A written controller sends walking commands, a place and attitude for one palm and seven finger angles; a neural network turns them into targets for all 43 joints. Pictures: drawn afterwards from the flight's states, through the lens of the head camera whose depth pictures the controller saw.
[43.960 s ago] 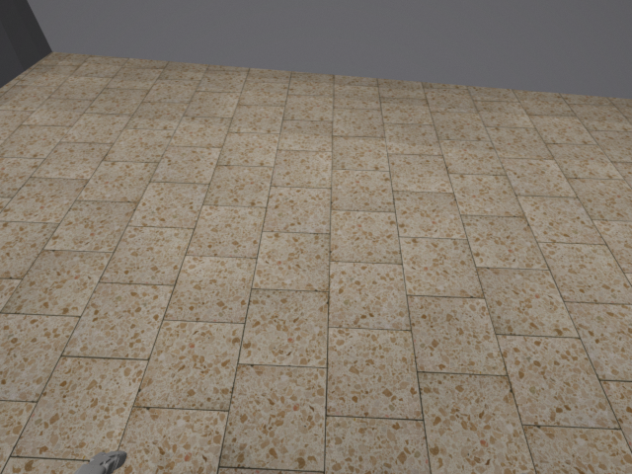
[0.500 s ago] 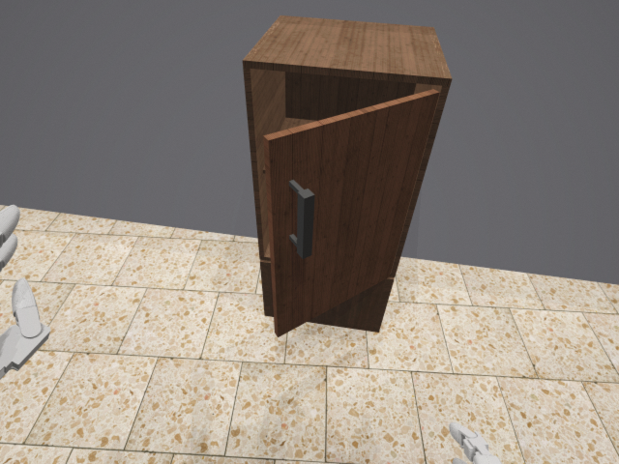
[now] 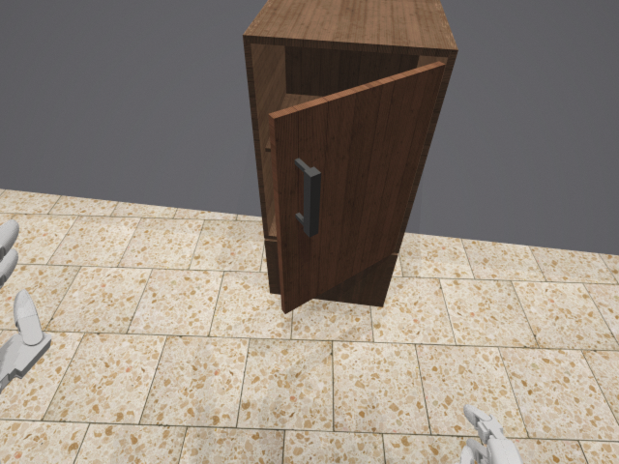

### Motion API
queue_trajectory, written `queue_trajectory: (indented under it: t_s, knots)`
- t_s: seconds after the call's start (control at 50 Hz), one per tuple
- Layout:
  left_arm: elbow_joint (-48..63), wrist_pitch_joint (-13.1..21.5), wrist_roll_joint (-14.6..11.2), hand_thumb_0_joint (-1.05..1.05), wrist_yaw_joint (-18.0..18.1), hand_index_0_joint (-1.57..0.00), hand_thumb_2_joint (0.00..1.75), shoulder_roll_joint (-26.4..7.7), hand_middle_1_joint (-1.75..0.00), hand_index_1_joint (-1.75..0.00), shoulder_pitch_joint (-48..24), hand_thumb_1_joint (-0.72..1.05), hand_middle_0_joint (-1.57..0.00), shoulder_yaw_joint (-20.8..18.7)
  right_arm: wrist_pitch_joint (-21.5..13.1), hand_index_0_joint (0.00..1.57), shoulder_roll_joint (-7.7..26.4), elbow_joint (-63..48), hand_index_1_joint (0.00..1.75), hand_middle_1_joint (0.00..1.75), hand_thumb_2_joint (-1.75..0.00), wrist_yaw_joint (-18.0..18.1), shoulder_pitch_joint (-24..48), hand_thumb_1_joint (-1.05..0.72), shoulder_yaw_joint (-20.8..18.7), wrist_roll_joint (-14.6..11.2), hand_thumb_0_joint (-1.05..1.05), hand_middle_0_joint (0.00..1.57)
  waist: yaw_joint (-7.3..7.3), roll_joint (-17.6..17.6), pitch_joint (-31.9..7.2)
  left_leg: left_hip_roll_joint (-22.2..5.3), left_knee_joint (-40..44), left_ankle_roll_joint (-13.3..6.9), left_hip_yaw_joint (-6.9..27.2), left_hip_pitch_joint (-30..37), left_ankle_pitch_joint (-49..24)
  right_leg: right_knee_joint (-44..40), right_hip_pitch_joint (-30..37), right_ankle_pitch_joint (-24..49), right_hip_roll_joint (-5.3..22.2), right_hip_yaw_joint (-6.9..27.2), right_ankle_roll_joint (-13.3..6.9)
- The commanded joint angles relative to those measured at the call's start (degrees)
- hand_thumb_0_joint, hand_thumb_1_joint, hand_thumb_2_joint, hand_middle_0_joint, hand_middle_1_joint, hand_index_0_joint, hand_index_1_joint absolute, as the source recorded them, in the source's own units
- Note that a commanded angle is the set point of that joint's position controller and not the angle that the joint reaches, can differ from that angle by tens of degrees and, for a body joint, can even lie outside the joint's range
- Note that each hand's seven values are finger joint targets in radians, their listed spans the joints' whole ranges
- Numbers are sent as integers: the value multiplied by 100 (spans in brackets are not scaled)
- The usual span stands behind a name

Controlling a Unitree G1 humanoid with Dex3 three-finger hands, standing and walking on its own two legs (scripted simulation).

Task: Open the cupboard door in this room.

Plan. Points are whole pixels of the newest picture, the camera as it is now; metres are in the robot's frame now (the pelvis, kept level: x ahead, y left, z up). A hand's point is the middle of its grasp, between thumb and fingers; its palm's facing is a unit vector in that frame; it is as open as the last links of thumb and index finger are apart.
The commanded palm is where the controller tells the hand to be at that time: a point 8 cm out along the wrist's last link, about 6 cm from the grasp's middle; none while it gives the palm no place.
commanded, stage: let the arm hang, fingers relaxed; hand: left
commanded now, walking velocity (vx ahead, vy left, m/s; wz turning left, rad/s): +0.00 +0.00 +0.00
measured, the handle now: (305, 198) +0.58 +0.05 +0.00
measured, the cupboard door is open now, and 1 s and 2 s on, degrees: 42 42 42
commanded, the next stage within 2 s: look to check the result in 1.18 s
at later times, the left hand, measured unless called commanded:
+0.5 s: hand out of the picture -0.03 +0.18 -0.18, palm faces +0.04 -0.98 -0.18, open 7.1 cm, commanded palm none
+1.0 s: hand out of the picture +0.01 +0.16 -0.18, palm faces +0.06 -0.98 -0.18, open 7.3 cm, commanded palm none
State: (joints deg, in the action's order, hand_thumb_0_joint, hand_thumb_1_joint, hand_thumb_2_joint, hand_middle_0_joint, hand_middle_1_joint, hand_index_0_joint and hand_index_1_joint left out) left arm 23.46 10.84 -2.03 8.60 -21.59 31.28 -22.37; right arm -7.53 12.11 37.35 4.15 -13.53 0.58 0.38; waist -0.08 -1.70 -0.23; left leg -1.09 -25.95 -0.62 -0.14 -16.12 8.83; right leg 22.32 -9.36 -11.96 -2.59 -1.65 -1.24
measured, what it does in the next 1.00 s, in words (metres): stands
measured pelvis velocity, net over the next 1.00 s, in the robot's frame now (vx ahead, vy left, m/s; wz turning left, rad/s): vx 0.01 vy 0.00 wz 0.04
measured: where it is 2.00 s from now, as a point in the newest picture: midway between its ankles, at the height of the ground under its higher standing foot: outside the picture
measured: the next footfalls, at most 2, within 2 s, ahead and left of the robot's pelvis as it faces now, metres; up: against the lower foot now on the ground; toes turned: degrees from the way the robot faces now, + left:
none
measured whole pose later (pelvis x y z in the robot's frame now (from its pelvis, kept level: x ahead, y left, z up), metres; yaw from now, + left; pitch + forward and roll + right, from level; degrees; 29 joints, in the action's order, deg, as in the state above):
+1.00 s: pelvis +0.01 +0.00 +0.00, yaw +2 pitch -2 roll +0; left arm -64.9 0.0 0.6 2.1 -7.2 15.3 -0.2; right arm 0.7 7.6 66.4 1.6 -15.0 0.1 1.6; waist 0.6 -0.6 2.2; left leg 1.4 -24.0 -0.8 1.0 -13.6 8.2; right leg 25.5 -8.5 -14.9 -0.2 -3.1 -1.3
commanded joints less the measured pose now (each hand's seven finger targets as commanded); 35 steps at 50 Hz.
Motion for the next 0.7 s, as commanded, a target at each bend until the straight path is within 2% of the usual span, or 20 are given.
queue_trajectory:
  t_s: [0.0, 0.02, 0.04, 0.06, 0.08, 0.1, 0.12, 0.16, 0.18, 0.2, 0.22, 0.26, 0.3, 0.32, 0.36, 0.4, 0.5, 0.62, 0.68]
  knots:
    - [1305, 372, 37, 0, 89, -20, 90, -1091, -30, -30, -602, 90, -20, -592, -341, 20, 684, -935, 30, 30, -90, 78, 690, -90, -234, -33, 0, 20, 32, -179, -219, -199, 707, -16, 388, 254, 748, -666, -299, -518, 325, 481, 125]
    - [1355, 374, 32, 0, 109, -20, 90, -1228, -30, -30, -592, 90, -20, -703, -348, 20, 694, -926, 30, 30, -90, 95, 726, -90, -233, -18, 0, 20, 24, -331, -204, -200, 750, -15, 399, 256, 778, -667, -309, -515, 328, 471, 122]
    - [1338, 377, 31, 0, 111, -20, 90, -1134, -30, -30, -520, 90, -20, -660, -348, 20, 657, -928, 30, 30, -90, 94, 694, -90, -219, -24, 0, 20, 16, -295, -243, -213, 791, -16, 443, 201, 765, -598, -192, -466, 317, 415, 124]
    - [-3347, -530, 502, 0, -741, -20, 90, 11, -30, -30, -713, 90, -20, 1668, -401, 20, 1699, 671, 30, 30, -90, -439, 1016, -90, -504, 3, 0, 20, 174, -330, 231, -462, -123, -128, 828, -647, -545, 398, -729, 362, 698, 184, -38]
    - [-3542, -918, 416, 0, -854, -20, 90, -11, -30, -30, -670, 90, -20, 1485, 23, 20, 1402, 683, 30, 30, -90, -436, 522, -90, -479, -39, 0, 20, 82, -226, -206, -509, -110, -108, 635, -158, -923, 393, -734, 307, 694, 432, -70]
    - [-3663, -979, 403, 0, -879, -20, 90, 75, -30, -30, -818, 90, -20, 1564, 146, 20, 1326, 686, 30, 30, -90, -417, 464, -90, -428, 17, 0, 20, 53, -30, -401, -608, -92, -235, 809, -275, -634, 552, -732, -175, 619, 343, -101]
    - [-3891, -976, 437, 0, -878, -20, 90, 26, -30, -30, -1004, 90, -20, 1617, 229, 20, 1299, 649, 30, 30, -90, -407, 470, -90, -402, 41, 0, 20, 18, 380, -422, -602, -47, -301, 916, -315, -649, 635, -607, -168, 543, 357, -127]
    - [-4515, -983, 444, 0, -883, -20, 90, -168, -30, -30, -1345, 90, -20, 1676, 341, 20, 1384, 758, 30, 30, -90, -415, 616, -90, -350, 86, 0, 20, -12, 1052, -356, -516, 0, -337, 1017, -454, -355, 501, -455, -236, 633, 491, -175]
    - [-4886, -982, 435, 0, -879, -20, 90, -240, -30, -30, -1515, 90, -20, 1711, 395, 20, 1401, 859, 30, 30, -90, -423, 653, -90, -341, 97, 0, 20, 2, 1203, -373, -431, -43, -302, 961, -331, -318, 381, -518, -262, 735, 615, -220]
    - [-5259, -1003, 418, 0, -866, -20, 90, -270, -30, -30, -1675, 90, -20, 1761, 462, 20, 1349, 938, 30, 30, -90, -428, 647, -90, -314, 101, 0, 20, 33, 1102, -283, -349, -54, -257, 890, -231, -307, 262, -606, -284, 830, 698, -250]
    - [-5624, -1035, 399, 0, -844, -20, 90, -244, -30, -30, -1773, 90, -20, 1837, 537, 20, 1255, 1027, 30, 30, -90, -432, 661, -90, -273, 117, 0, 20, 39, 832, -165, -302, -4, -209, 832, -105, -239, 164, -725, -425, 869, 736, -282]
    - [-6324, -1087, 360, 0, -810, -20, 90, -153, -30, -30, -1863, 90, -20, 1959, 646, 20, 1049, 1248, 30, 30, -90, -424, 633, -90, -177, 143, 0, 20, 39, 177, -103, -284, 256, -170, 822, -56, -52, 66, -606, -597, 838, 762, -228]
    - [-6932, -1098, 331, 0, -790, -20, 90, -85, -30, -30, -1814, 90, -20, 2016, 698, 20, 937, 1460, 30, 30, -90, -395, 592, -90, -127, 134, 0, 20, 15, -224, -71, -302, 504, -150, 855, -68, 234, -5, -419, -680, 773, 726, -175]
    - [-7182, -1093, 329, 0, -782, -20, 90, -102, -30, -30, -1741, 90, -20, 2028, 719, 20, 936, 1551, 30, 30, -90, -378, 564, -90, -120, 122, 0, 20, -13, -346, -6, -300, 558, -136, 852, -62, 372, -85, -377, -728, 764, 703, -169]
    - [-7650, -1085, 300, 0, -776, -20, 90, 71, -30, -30, -1611, 90, -20, 2054, 740, 20, 735, 1791, 30, 30, -90, -343, 384, -90, -92, 106, 0, 20, 8, -404, -75, -250, 613, -98, 794, 2, 567, -221, -287, -783, 798, 719, -170]
    - [-7983, -1076, 287, 0, -766, -20, 90, 194, -30, -30, -1469, 90, -20, 2034, 773, 20, 628, 1984, 30, 30, -90, -309, 258, -90, -111, 116, 0, 20, 13, -691, -36, -240, 631, -86, 749, 96, 731, -354, -327, -842, 822, 706, -209]
    - [-8543, -1075, 269, 0, -754, -20, 90, 375, -30, -30, -1284, 90, -20, 2077, 800, 20, 552, 2350, 30, 30, -90, -248, -128, -90, -147, 81, 0, 20, 41, -268, 176, -328, 751, -128, 830, 193, 772, -444, -366, -778, 773, 541, -192]
    - [-8818, -1068, 269, 0, -708, -20, 90, 492, -30, -30, -1038, 90, -20, 2101, 826, 20, 418, 2556, 30, 30, -90, -229, -366, -90, -169, 64, 0, 20, 29, 310, 388, -314, 703, -159, 729, 321, 595, -530, -523, -906, 797, 474, -185]
    - [-8865, -1073, 261, 0, -685, -20, 90, 593, -30, -30, -1009, 90, -20, 2114, 828, 20, 285, 2659, 30, 30, -90, -229, -444, -90, -144, 76, 0, 20, 56, 333, 435, -295, 678, -142, 684, 347, 506, -521, -577, -943, 813, 485, -171]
